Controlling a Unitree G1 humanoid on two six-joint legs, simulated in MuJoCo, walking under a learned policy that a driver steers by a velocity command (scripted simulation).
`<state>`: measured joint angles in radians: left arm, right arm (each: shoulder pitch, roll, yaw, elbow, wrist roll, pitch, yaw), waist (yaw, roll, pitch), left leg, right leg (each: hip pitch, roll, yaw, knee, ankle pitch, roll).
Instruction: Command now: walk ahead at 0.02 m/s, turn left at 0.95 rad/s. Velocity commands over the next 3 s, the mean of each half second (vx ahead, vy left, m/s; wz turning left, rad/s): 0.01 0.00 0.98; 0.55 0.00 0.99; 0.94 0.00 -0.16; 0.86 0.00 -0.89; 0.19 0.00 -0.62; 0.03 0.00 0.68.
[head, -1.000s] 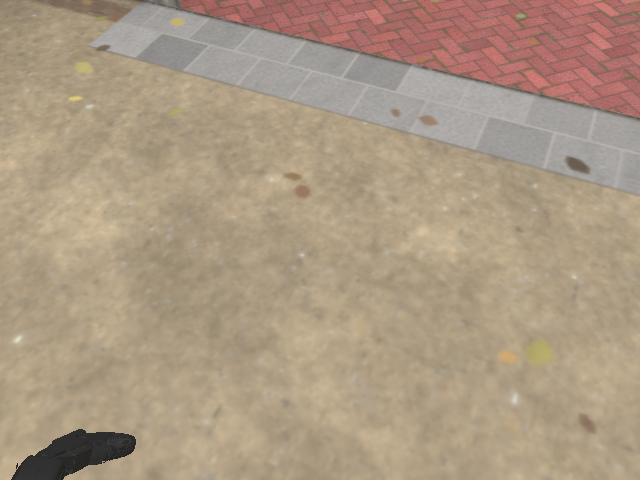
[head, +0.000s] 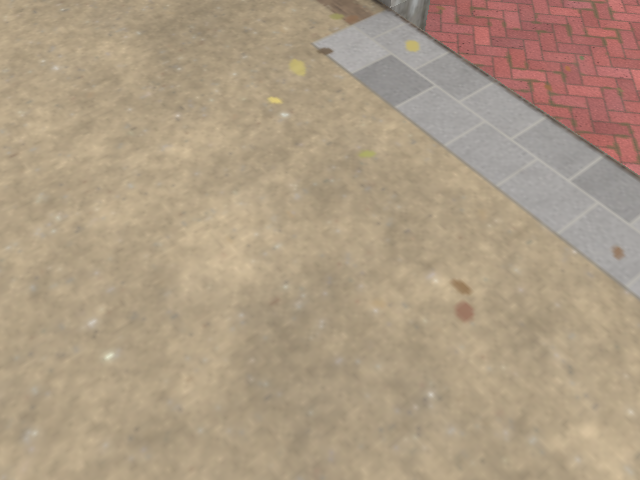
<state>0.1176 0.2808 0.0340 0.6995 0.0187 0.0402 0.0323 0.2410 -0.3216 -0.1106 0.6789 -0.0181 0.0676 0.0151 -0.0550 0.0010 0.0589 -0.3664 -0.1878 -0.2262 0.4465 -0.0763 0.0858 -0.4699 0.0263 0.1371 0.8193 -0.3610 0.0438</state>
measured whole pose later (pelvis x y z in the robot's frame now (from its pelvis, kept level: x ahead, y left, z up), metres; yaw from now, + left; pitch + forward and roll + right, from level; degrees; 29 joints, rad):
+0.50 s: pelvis +0.01 -0.04 +0.00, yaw +29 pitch +1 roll +0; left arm 0.21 0.28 0.04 0.66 0.03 0.01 0.01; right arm 0.15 -0.32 -0.08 0.64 0.00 0.10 0.08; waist 0.01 0.02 0.09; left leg -0.41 0.03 0.03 0.85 -0.42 -0.05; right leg -0.20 -0.09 -0.21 0.48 -0.27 -0.01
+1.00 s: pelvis +0.14 +0.11 -0.01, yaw +57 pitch +4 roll -1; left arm 0.06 0.32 0.04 0.63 0.02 -0.02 -0.04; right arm 0.47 -0.34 -0.07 0.74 -0.01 -0.04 0.02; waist -0.11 0.00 -0.02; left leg 0.06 -0.09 -0.32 0.34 -0.43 0.08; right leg -0.53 -0.02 0.04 0.58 -0.18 0.06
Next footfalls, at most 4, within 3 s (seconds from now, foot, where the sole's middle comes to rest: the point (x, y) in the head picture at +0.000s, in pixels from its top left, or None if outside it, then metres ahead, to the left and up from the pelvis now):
0.12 right None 0.08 -0.13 -0.77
0.58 left None -0.03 0.06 -0.77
1.02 right None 0.35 0.16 -0.77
1.42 left None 0.31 0.59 -0.77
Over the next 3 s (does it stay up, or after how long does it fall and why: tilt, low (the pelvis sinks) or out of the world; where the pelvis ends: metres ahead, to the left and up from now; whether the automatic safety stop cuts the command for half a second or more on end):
stays up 0.82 0.89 -0.01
